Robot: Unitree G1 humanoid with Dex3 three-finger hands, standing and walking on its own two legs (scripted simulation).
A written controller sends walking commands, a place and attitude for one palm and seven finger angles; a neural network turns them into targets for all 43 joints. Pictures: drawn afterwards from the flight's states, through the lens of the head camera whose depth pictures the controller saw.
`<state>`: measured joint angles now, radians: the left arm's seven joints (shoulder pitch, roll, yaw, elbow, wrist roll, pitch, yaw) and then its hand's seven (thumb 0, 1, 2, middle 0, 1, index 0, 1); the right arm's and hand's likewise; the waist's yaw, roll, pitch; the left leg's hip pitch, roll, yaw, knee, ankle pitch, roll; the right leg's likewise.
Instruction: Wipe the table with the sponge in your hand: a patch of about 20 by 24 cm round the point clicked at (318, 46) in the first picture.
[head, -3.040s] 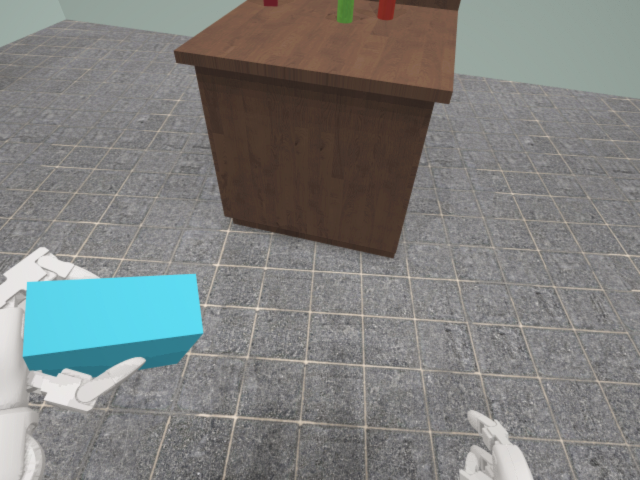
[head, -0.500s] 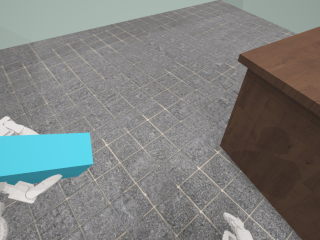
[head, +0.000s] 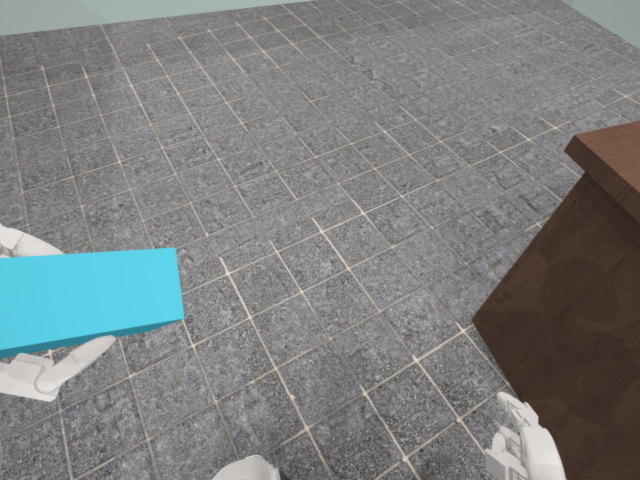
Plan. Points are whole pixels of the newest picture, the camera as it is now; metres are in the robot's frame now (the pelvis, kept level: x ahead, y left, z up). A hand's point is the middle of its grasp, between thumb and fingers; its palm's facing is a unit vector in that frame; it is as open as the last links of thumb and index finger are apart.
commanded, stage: walk to a spot facing it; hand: left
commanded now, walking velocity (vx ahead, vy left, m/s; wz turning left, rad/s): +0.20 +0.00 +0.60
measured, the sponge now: (109, 301) +0.24 +0.20 +0.17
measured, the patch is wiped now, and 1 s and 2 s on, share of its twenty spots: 0.00 0.00 0.00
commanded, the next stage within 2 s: none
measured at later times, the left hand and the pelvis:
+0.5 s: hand (71, 335) +0.21 +0.21 +0.17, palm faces +0.67 -0.65 -0.35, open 10.0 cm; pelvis +0.07 -0.08 +0.02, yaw +20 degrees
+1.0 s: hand out of the picture +0.11 +0.23 +0.21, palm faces +0.76 -0.49 -0.43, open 10.0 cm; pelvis +0.07 -0.08 +0.03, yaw +36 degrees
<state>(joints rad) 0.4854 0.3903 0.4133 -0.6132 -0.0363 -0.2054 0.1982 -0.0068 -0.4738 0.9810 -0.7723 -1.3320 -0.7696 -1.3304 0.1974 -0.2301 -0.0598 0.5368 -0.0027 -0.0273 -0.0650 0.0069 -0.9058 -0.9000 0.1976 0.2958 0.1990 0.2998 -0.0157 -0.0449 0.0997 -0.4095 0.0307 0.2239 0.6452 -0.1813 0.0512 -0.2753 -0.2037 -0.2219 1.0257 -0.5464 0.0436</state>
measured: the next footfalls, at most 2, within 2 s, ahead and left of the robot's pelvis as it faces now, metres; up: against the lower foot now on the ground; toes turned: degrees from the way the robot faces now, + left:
right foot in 0.38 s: +0.14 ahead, -0.17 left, +0.00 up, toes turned +6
left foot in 0.78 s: +0.08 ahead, +0.05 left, +0.00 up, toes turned +37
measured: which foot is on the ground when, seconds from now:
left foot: down 0.00-0.38, up 0.40-0.76, down 0.78-1.00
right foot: up 0.00-0.36, down 0.38-0.78, up 0.80-1.00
